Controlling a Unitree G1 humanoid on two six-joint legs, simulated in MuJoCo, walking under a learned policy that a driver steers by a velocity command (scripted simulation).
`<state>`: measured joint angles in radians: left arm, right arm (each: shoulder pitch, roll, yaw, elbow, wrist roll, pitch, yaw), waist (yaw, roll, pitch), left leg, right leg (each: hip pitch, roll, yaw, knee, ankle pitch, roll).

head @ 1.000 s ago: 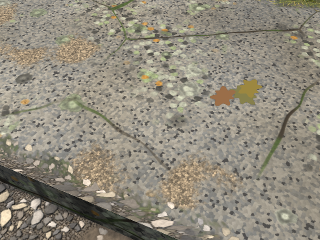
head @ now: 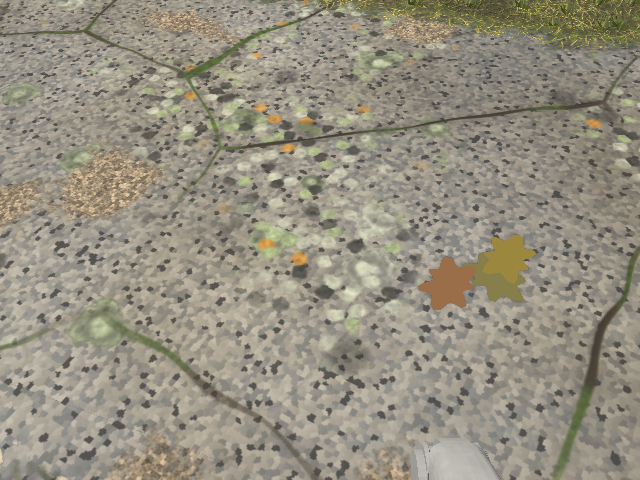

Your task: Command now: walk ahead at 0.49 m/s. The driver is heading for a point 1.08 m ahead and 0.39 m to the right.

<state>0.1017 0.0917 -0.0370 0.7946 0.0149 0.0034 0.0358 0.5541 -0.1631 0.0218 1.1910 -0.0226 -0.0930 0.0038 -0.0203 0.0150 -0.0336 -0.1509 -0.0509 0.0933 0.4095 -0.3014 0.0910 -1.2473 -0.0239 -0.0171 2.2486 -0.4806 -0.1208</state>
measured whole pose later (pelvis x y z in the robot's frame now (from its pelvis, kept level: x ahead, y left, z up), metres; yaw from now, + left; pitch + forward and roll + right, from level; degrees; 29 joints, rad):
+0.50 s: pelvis +0.30 -0.07 +0.19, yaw -9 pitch +4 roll +2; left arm 0.46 0.12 -0.03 1.02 0.00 -0.08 -0.04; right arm 0.02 -0.16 0.05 0.66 -0.02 -0.10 0.00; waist 0.02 0.01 -0.09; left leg -0.99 0.08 -0.01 1.29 0.06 0.10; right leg -0.22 0.08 0.00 0.45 -0.30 -0.11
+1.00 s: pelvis +0.60 -0.10 +0.19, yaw -27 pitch +2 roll +3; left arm 0.18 0.31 0.08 0.69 -0.03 -0.04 0.01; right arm 0.29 -0.26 -0.07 0.82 -0.01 -0.11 0.01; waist -0.04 -0.05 0.00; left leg -0.16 -0.05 0.13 0.30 -0.19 0.05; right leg -0.73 -0.11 0.07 1.23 -0.25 -0.02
